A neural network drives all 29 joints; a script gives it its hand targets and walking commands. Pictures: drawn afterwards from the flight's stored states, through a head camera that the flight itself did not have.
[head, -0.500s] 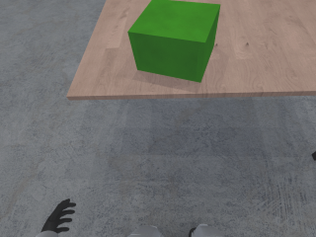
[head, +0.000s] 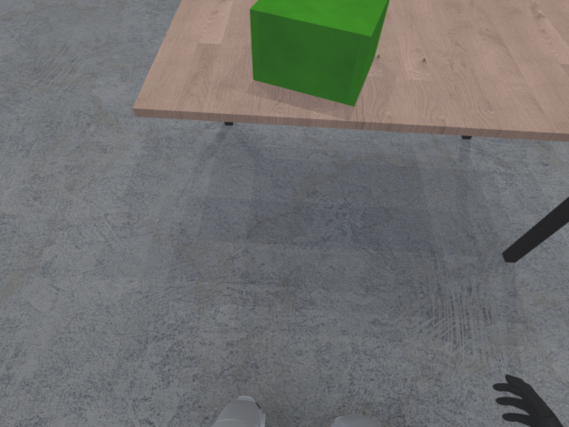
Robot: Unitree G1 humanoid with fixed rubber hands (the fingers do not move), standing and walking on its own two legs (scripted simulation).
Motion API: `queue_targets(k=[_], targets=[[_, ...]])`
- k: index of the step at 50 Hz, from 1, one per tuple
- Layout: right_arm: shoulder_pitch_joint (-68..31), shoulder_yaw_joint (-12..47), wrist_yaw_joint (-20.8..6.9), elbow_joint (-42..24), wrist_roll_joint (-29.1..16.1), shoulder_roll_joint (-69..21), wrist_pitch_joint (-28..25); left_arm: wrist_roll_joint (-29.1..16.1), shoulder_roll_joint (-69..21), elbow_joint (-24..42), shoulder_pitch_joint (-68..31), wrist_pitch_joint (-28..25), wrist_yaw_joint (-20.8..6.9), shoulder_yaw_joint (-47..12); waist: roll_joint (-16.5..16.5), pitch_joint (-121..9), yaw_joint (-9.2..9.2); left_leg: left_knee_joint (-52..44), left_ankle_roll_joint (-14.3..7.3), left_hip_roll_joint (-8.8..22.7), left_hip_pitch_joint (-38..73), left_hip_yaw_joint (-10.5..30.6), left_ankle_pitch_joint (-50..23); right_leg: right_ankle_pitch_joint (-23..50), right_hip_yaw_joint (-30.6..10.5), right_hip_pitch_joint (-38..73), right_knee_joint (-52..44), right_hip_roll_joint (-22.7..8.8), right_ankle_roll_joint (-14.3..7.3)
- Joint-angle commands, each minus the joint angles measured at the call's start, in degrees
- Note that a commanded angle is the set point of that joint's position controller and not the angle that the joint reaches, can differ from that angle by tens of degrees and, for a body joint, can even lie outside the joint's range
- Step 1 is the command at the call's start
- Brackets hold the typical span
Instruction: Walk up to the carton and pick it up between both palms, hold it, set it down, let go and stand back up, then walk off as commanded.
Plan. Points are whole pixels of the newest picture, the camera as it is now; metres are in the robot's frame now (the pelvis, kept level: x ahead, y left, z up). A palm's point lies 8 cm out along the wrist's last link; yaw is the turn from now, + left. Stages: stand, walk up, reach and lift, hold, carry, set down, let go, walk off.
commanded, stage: walk off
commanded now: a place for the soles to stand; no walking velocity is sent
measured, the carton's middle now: (320, 36) +0.94 -0.02 +0.01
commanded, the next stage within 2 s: stand in 0.40 s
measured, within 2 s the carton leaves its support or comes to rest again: neither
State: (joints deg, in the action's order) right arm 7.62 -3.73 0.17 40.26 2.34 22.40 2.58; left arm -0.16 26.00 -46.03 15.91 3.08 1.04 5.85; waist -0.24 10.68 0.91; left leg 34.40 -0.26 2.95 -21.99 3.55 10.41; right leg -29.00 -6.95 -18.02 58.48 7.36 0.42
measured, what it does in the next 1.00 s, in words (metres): walks backwards: right foot, then left foot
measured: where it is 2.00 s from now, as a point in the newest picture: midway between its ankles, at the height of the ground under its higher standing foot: outside the picture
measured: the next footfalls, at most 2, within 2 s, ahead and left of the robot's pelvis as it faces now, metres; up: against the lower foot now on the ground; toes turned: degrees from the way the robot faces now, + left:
right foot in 0.10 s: -0.07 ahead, -0.14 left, +0.00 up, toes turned +4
left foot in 0.46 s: -0.09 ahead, +0.12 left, +0.00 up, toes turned -1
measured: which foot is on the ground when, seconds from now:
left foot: down 0.00-0.10, up 0.12-0.44, down 0.46-1.00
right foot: up 0.00-0.08, down 0.10-1.00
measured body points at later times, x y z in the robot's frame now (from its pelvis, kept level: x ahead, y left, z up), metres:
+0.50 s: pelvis -0.11 +0.00 +0.00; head -0.07 -0.01 +0.44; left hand +0.00 +0.33 -0.09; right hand -0.04 -0.33 -0.12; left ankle -0.13 +0.12 -0.73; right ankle -0.08 -0.13 -0.73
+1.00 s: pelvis -0.13 -0.01 +0.01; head -0.12 -0.03 +0.46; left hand -0.04 +0.29 -0.10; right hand -0.02 -0.31 -0.12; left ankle -0.13 +0.12 -0.73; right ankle -0.11 -0.14 -0.73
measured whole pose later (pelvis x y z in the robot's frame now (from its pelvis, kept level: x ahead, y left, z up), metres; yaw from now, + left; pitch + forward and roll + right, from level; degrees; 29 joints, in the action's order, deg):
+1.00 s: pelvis -0.13 -0.01 +0.01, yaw +2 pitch -2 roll +1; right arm 7.9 -2.6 -1.5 54.6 0.9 21.4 -0.1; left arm 0.6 19.6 -55.4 9.1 -2.0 0.2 2.4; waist 1.7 2.6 -0.6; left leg 25.5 0.7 -1.3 -11.1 3.5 12.8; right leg -12.8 -2.9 -13.1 27.4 -0.4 0.5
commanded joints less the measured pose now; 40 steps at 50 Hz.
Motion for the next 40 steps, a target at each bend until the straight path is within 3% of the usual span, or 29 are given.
queue_targets(k=[1, 3, 4, 5, 6, 7, 8, 10, 11, 13, 15, 17, 20, 22, 23, 24, 25, 26, 27, 28, 30, 32, 33, 35, 36, 37, 38, 40], targets=[[1.3, -4.5, 0.1, -3.1, -0.2, 12.9, 0.7, 0.1, 6.9, 2.7, 3.7, -1.6, 0.4, 1.8, 17.2, -12.2, -2.11, -12.2, -10.3, 8.7, 13.7, 13.3, 5.4, -1.8, 5.5, -0.4, -17.7, -3.0, -1.2], [-0.2, -5.2, -0.4, -2.7, -0.5, 13.1, 2.0, 0.1, 6.1, 0.1, 7.0, -1.7, 0.4, 1.7, 15.3, -12.6, -0.26, -9.5, -8.0, 6.4, 10.1, 11.0, 8.4, 4.6, 8.7, 7.9, -32.3, -3.6, -2.7], [0.5, -5.2, -0.2, -1.9, -0.6, 11.7, 2.4, 0.4, 6.0, -0.5, 7.7, -2.1, 0.6, 1.8, 10.6, -12.2, -0.18, -3.2, -5.7, 3.1, 8.2, 8.9, 11.5, 7.1, 4.4, 8.6, -37.4, -5.3, -3.7], [0.9, -4.7, -0.1, -2.1, -1.1, 10.1, 2.6, 0.8, 7.6, 0.8, 5.8, -2.4, 0.7, 1.8, 3.2, -9.1, -0.52, 3.2, -4.1, -1.2, 1.2, 6.1, 15.8, 4.7, -4.3, 7.5, -39.3, -9.4, -5.4], [0.9, -4.1, -0.1, -2.5, -2.0, 8.2, 2.3, 2.1, 12.6, 3.4, 3.3, -3.1, 1.0, 2.4, -10.2, -7.5, -0.05, 19.7, -1.0, -10.9, -9.0, 3.3, 22.0, 10.8, -24.6, 5.7, -41.6, -23.8, -10.3], [0.1, -4.6, 0.8, -1.7, -1.3, 10.2, 2.0, 2.3, 15.8, 4.4, -1.6, -3.0, 0.9, 3.2, -9.3, -4.6, 0.93, 29.2, -0.5, -11.3, -8.6, 10.0, 25.2, 17.0, -25.8, -4.7, -40.8, -30.5, -16.8], [0.0, -4.4, 1.3, -0.8, -1.0, 11.3, 1.9, 2.3, 15.5, 5.7, -5.4, -3.2, 1.3, 3.0, -8.7, -1.7, 0.30, 36.7, -0.5, -11.2, -5.9, 12.5, 23.6, 21.4, -25.8, -10.5, -39.9, -30.3, -18.0], [3.5, -3.9, 1.0, 1.0, -2.0, 11.4, 1.5, 1.5, 11.1, 7.1, -8.5, -3.9, 1.9, 1.9, -7.3, -5.5, -1.44, 42.1, 0.2, -12.8, -6.0, 11.1, 16.4, 34.8, -9.7, -0.6, -33.2, -20.9, -13.4], [6.8, -3.9, 0.9, 2.0, -1.7, 11.8, 1.4, 1.5, 9.9, 7.0, -9.2, -3.8, 1.8, 2.1, -9.0, -7.5, -2.26, 43.5, 1.1, -13.1, -6.6, 10.0, 14.6, 35.7, -6.6, 2.7, -31.8, -18.4, -12.4], [6.1, -3.8, 0.4, 0.9, -1.4, 12.1, 0.7, 2.0, 9.6, 7.0, -5.2, -3.9, 1.7, 2.4, -8.8, -8.3, -0.15, 37.5, 2.0, -11.8, -10.4, 7.7, 15.0, 30.7, -6.8, 10.0, -30.7, -17.8, -12.0], [3.9, -3.8, 0.2, -0.3, -1.4, 11.8, -0.1, 2.1, 9.7, 6.2, -1.5, -3.9, 1.5, 2.5, -9.0, -8.8, 2.35, 27.7, 3.0, -10.2, -12.7, 5.5, 16.2, 21.4, -8.9, 17.1, -31.7, -19.1, -12.1], [2.6, -3.5, 0.1, 0.1, -1.3, 11.6, -0.6, 2.3, 9.2, 5.6, 0.7, -4.0, 1.0, 2.2, -10.1, -10.1, 3.86, 15.9, 2.7, -7.4, -10.1, 3.8, 17.6, 14.3, -9.0, 19.5, -32.6, -19.0, -12.0], [5.1, -3.6, -0.1, 1.7, -1.5, 11.0, -1.2, 2.2, 10.2, 5.2, -2.0, -3.8, 0.0, 1.7, -14.2, -8.4, 2.50, 1.5, 1.0, -5.5, 0.2, 0.1, 19.0, 9.6, -8.4, 12.3, -34.5, -19.0, -11.4], [8.6, -3.2, -0.3, 4.3, -1.4, 9.9, -2.3, 1.4, 9.2, 4.8, -5.1, -3.2, -0.2, 1.0, -10.8, -7.2, -0.53, -11.5, -1.0, -6.1, 11.2, -1.6, 9.6, 12.1, -5.8, 3.9, -31.8, -17.6, -9.5], [10.0, -3.2, -0.2, 4.8, -0.9, 9.8, -2.9, 0.9, 7.5, 4.0, -4.7, -3.0, -0.1, 0.6, -6.3, -9.2, -1.19, -16.1, -1.4, -5.6, 16.6, 0.8, 6.5, 13.1, -4.5, 0.9, -27.6, -16.1, -7.4], [8.4, -2.7, 0.0, 4.3, -0.2, 10.4, -3.8, 0.0, 4.9, 3.6, -5.0, -3.1, 0.0, -0.2, -0.1, -10.4, -1.18, -16.1, -2.9, -0.8, 19.1, 8.9, 4.7, 14.6, -2.8, -3.2, -21.8, -13.9, -4.6], [6.2, -2.4, 0.1, 2.6, 0.3, 13.3, -4.4, -1.2, 2.5, 4.4, -4.7, -3.3, -0.1, -0.4, 9.9, -10.7, -0.46, -17.4, -8.3, 9.7, 16.6, 25.5, 0.8, 4.9, 1.5, -8.2, -14.2, -5.4, -1.2], [6.2, -2.3, -0.2, 4.2, -0.9, 14.1, -4.2, -0.9, 4.3, 3.4, -6.8, -3.5, 0.6, 0.4, 6.6, -7.4, -1.73, -16.9, -15.2, 16.5, 4.8, 28.4, -1.7, -3.4, 0.8, 0.4, -12.1, -5.1, -0.9], [4.4, -1.6, -0.3, 3.9, -0.4, 12.8, -4.6, -0.7, 5.5, 2.7, -6.5, -3.9, 0.4, 0.6, 6.0, -7.6, -0.56, -15.3, -14.4, 14.8, 4.4, 25.1, -8.3, -3.8, 0.6, 3.1, -11.9, -5.6, -1.3], [3.4, -1.7, -0.2, 4.6, -0.1, 12.1, -4.8, -0.6, 5.8, 2.0, -6.1, -4.0, 0.2, 0.3, 7.7, -8.3, -0.21, -13.6, -12.1, 11.8, 8.6, 19.3, -13.6, -2.8, 0.7, 0.2, -12.5, -5.6, -1.9], [1.8, -1.3, 0.2, 4.7, -0.1, 11.0, -4.9, -0.4, 5.2, 1.0, -4.2, -4.1, -0.3, 0.0, 10.6, -6.0, -0.04, -11.2, -9.5, 8.4, 10.5, 11.5, -19.1, 2.1, 2.2, -1.5, -16.1, -6.3, -1.8], [0.9, -1.7, 0.1, 5.3, -0.7, 10.6, -4.4, -0.3, 3.6, 0.0, -3.5, -5.2, -0.5, -0.4, 9.1, -7.7, 0.66, -7.6, -5.5, 5.1, 12.1, 5.0, -23.6, 15.1, 4.1, 5.6, -33.5, -7.8, -2.0], [2.0, -2.0, -0.2, 5.3, -1.0, 9.9, -4.1, 0.0, 3.9, 0.1, -4.0, -5.8, -0.5, -0.4, 9.9, -9.0, -0.06, -6.5, -3.6, 3.2, 11.3, 3.1, -21.6, 20.5, 3.1, 8.9, -36.8, -8.4, -2.3], [2.5, -1.7, -0.3, 5.8, -2.0, 8.8, -3.8, 0.7, 5.3, -0.3, -6.4, -6.2, -0.1, -0.1, 5.1, -11.5, -1.10, -9.6, -2.6, 3.8, 3.4, 5.8, -7.0, 21.8, -1.9, 16.0, -34.2, -10.1, -3.8], [3.2, -1.1, -0.7, 6.0, -2.1, 8.0, -3.8, 1.2, 6.0, -0.3, -6.9, -6.4, 0.1, -0.4, 2.8, -12.9, -1.57, -10.0, -2.4, 3.0, -0.3, 6.6, 0.7, 20.0, -6.3, 18.6, -34.4, -13.3, -4.8], [3.4, -1.4, -0.8, 7.1, -2.0, 8.2, -3.5, 1.1, 8.0, -1.3, -9.1, -6.4, 0.0, -0.4, 1.9, -12.6, -1.92, -10.9, -1.8, -0.6, 5.4, 4.9, 5.5, 13.0, -8.1, 9.8, -34.9, -15.5, -7.0], [2.7, -1.7, -0.9, 8.0, -2.0, 8.6, -3.5, 1.1, 7.7, -2.1, -10.0, -6.2, -0.2, -0.7, 2.5, -12.3, -2.62, -11.9, -2.1, -1.0, 10.0, 5.0, 8.9, 8.5, -7.8, 4.9, -36.6, -15.2, -6.5], [0.5, -1.6, -1.0, 8.2, -1.8, 8.9, -3.8, 1.0, 6.3, -2.8, -9.2, -6.5, -0.3, -1.1, 2.4, -11.4, -2.48, -11.4, -2.3, -0.5, 12.4, 4.6, 3.3, 12.7, -5.1, 2.7, -36.8, -14.0, -4.6]])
